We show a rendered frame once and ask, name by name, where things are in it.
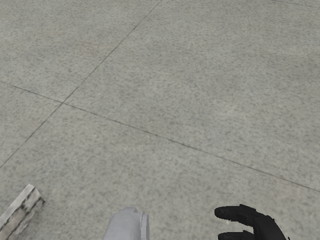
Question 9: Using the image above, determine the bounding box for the robot left thigh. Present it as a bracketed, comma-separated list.
[102, 208, 150, 240]

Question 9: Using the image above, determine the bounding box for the robot left shin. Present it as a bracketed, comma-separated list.
[108, 206, 138, 223]

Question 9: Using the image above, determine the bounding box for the right robot hand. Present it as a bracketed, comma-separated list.
[214, 204, 290, 240]

